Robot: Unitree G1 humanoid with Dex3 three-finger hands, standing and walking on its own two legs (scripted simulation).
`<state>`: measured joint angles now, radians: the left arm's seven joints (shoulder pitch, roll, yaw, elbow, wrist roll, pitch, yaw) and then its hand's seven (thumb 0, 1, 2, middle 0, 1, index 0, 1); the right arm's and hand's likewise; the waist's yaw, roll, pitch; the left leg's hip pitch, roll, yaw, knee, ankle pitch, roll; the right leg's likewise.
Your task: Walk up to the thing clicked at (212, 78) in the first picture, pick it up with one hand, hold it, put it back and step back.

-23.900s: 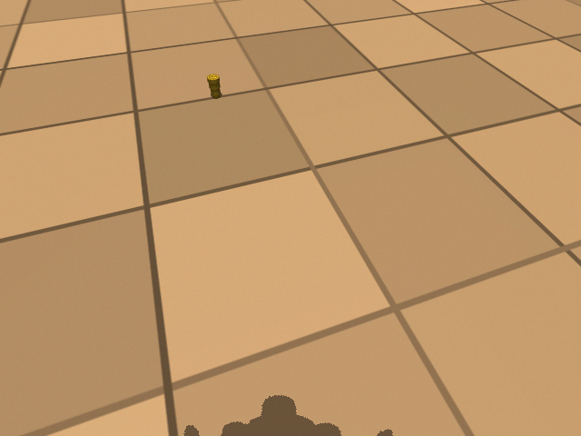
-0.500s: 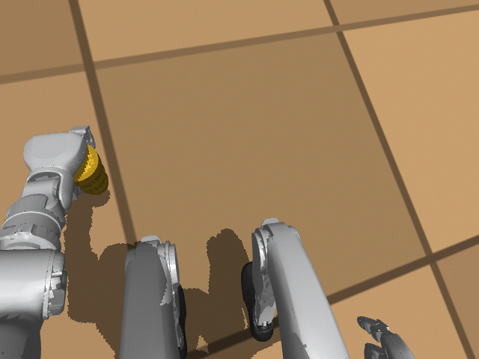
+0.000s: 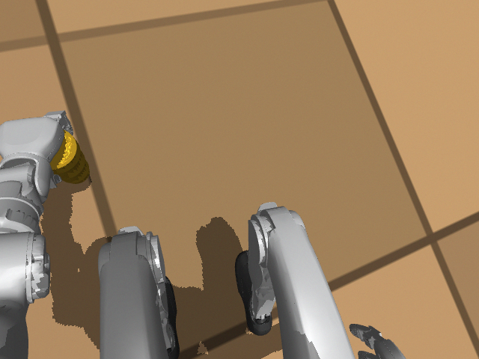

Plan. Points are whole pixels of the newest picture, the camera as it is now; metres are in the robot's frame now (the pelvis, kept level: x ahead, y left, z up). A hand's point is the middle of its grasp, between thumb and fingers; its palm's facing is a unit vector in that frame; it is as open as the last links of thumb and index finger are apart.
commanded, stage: crouch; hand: left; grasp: from above
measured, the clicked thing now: (65, 161) +0.47 +0.26 -0.24
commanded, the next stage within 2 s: lower in 0.10 s
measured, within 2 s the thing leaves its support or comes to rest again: rests again in 1.24 s
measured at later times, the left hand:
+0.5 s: hand (58, 163) +0.46 +0.27 -0.22, palm faces -0.50 -0.05 -0.87, open 10.4 cm
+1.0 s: hand (61, 160) +0.48 +0.28 -0.26, palm faces -0.47 -0.06 -0.88, open 10.4 cm
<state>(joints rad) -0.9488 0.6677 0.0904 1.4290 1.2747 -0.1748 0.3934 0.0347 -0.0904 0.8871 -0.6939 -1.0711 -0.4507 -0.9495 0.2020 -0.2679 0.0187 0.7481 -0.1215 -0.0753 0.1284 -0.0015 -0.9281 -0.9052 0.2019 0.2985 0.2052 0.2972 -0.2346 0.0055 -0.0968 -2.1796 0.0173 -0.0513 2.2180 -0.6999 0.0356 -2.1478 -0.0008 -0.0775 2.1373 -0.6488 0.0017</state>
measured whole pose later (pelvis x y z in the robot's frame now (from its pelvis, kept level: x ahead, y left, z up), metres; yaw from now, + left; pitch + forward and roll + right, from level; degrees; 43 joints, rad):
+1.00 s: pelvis +0.00 +0.00 -0.07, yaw -3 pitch +34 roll -9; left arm -1.04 0.82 0.11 1.56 1.29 -0.22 0.44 0.03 -0.12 0.89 -0.72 -1.04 -0.49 -0.94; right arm 0.17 -0.30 0.12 0.73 -0.17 -0.11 0.17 0.00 -0.92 -0.90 0.20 0.30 0.21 0.30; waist -0.29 -0.03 0.02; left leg -2.34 0.02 -0.10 2.45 -0.71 0.04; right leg -2.29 0.00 -0.12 2.33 -0.65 0.00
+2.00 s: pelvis +0.00 +0.00 -0.07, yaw -3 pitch +34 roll -10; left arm -0.98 0.81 0.12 1.43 1.27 -0.19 0.43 0.00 -0.56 1.05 -0.10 -1.07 -0.09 -1.07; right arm 0.19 -0.31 0.11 0.72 -0.16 -0.11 0.19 0.00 -0.92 -0.90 0.20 0.30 0.21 0.30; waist -0.29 -0.02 0.00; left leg -2.35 0.01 -0.11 2.46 -0.71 0.03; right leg -2.29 0.00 -0.14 2.33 -0.64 0.00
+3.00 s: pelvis -0.01 +0.00 -0.04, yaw -1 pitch +36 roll -7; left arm -1.11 0.81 0.13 1.45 1.26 -0.12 0.36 0.00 -0.47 0.96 -0.17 -0.96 -0.16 -0.97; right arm 0.22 -0.25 0.10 0.72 -0.12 -0.04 0.11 0.00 -0.91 -0.90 0.20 0.30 0.21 0.30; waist -0.30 0.03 -0.05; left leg -2.31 0.01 -0.05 2.33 -0.66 0.05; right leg -2.26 0.00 -0.08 2.23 -0.61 0.02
